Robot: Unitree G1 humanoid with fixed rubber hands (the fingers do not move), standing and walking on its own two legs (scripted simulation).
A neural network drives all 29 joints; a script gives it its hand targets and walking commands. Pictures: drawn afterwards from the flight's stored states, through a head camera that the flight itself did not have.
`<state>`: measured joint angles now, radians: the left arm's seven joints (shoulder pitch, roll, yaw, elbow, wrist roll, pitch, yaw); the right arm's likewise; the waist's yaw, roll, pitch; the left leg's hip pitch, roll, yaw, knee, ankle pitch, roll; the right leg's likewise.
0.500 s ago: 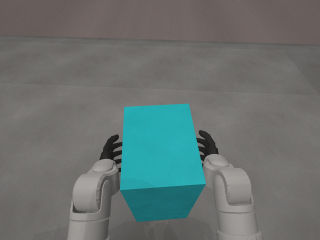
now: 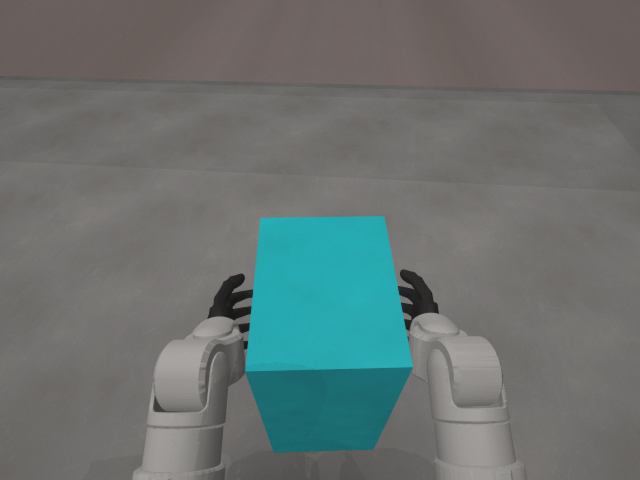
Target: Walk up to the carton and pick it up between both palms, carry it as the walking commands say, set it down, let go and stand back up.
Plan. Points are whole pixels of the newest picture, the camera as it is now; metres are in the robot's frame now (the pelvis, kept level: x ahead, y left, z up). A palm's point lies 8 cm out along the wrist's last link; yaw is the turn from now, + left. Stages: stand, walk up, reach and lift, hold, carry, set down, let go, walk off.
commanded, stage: carry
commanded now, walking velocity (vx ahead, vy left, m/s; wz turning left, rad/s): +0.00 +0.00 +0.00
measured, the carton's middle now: (323, 346) +0.29 +0.00 +0.02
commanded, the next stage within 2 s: none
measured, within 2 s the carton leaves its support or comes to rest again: neither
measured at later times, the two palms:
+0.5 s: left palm (200, 389) +0.22 +0.14 +0.06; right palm (407, 361) +0.25 -0.10 +0.06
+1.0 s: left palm (217, 373) +0.24 +0.12 +0.07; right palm (423, 361) +0.25 -0.12 +0.06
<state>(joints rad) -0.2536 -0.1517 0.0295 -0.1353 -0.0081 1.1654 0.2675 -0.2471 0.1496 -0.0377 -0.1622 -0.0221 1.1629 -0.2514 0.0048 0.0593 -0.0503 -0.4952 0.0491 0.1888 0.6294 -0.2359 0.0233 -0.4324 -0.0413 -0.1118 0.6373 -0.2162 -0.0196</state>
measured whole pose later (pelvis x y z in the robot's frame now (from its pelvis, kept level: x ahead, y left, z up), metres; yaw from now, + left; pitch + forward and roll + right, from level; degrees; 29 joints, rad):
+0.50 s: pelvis -0.05 -0.01 -0.01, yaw +4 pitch +2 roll +0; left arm -0.24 -0.15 0.05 -0.14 0.00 1.09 0.25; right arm -0.26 0.15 -0.01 -0.14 -0.04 1.10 -0.25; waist 0.02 0.04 0.00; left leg -0.54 0.04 0.17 0.78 -0.34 0.02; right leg -0.53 -0.04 -0.08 0.64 -0.14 -0.03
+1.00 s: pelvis -0.05 +0.00 +0.00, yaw +1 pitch +1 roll +1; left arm -0.25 -0.15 0.06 0.08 0.06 0.95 0.20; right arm -0.27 0.16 -0.04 0.06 -0.09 0.97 -0.21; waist -0.01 0.04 -0.08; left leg -0.36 0.01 0.19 0.63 -0.29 0.06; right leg -0.48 -0.05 -0.06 0.58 -0.12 -0.02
